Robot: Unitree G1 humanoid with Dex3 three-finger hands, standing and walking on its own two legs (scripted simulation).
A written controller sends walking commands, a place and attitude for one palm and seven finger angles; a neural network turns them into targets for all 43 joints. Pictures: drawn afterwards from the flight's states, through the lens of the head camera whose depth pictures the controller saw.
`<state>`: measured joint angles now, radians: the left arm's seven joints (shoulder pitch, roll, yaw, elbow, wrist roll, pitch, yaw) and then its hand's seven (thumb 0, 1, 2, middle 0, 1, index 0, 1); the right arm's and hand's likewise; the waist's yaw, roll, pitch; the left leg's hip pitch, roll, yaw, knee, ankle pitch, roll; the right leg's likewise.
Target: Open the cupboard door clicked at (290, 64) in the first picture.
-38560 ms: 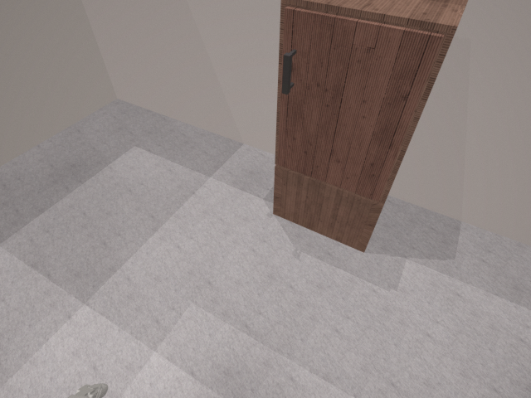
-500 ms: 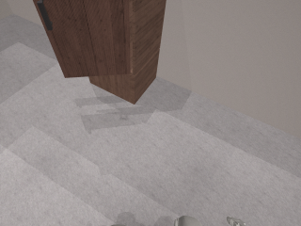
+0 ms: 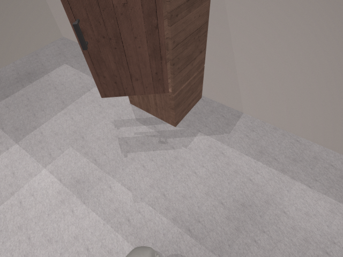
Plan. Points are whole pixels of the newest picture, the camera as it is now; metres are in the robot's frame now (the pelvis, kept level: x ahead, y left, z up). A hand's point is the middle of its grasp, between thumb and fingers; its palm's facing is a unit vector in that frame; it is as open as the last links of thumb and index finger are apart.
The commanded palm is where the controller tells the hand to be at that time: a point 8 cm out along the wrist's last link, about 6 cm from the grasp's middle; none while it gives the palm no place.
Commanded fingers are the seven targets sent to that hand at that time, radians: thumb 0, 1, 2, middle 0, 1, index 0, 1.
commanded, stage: take the last steps up to it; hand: left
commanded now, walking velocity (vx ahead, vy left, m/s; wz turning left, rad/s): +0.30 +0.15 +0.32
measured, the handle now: (81, 34) +1.02 +0.46 +0.01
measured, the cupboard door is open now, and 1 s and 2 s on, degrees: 39 39 39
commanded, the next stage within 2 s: come to a stop and stand still in 1.48 s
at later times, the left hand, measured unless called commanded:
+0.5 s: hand out of the picture -0.02 +0.28 -0.18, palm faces +0.21 -0.96 -0.18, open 7.4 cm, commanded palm none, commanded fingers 0.00 0.90 0.90 -0.20 -0.30 -0.20 -0.30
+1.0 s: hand (95, 178) +0.38 +0.28 -0.17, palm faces +0.04 -0.99 -0.16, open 7.3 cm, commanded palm none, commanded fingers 0.00 0.90 0.90 -0.20 -0.30 -0.20 -0.30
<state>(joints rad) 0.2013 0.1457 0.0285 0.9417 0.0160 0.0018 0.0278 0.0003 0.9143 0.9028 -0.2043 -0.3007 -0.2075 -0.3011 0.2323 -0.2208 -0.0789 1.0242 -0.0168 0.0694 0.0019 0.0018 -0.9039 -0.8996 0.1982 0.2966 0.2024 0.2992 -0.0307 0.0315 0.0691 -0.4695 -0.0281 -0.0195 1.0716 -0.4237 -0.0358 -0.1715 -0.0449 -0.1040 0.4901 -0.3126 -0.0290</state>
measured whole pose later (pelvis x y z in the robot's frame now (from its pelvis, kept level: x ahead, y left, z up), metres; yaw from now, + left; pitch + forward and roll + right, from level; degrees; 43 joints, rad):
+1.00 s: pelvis +0.24 +0.11 -0.02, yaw +5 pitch -1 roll +0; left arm 0.06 0.14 0.03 0.94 0.02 -0.06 -0.01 0.00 0.91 0.90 -0.20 -0.30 -0.20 -0.30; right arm 0.51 -0.10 -0.01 1.20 -0.01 -0.03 -0.02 0.00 -0.90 -0.90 0.20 0.30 0.20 0.30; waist -0.06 0.01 0.10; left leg -0.15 0.00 0.08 0.95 -0.49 0.03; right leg -0.36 -0.02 -0.12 0.64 -0.27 -0.07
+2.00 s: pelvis +0.48 +0.20 -0.01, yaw +5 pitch +0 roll +0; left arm 0.10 0.15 0.03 1.01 0.02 0.01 0.04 0.00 0.91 0.90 -0.20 -0.30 -0.21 -0.30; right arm 0.24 -0.14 -0.05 1.08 0.00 0.04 -0.03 0.00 -0.91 -0.90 0.20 0.30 0.20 0.30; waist -0.02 -0.03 0.11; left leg -0.24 0.02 0.10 0.59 -0.34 -0.02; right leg -0.32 -0.07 -0.09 0.60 -0.27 0.00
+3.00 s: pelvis +0.44 +0.17 +0.00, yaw +4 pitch +0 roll +1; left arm 0.30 0.13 0.00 1.09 0.01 0.00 0.02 0.01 0.93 0.90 -0.20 -0.30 -0.21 -0.30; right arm 0.38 -0.13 0.00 1.09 -0.02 -0.01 -0.02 0.00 -0.90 -0.90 0.20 0.30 0.20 0.30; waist -0.01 0.03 0.02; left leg -0.26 0.03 0.10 0.46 -0.20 0.00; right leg -0.27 -0.01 -0.03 0.52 -0.26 -0.03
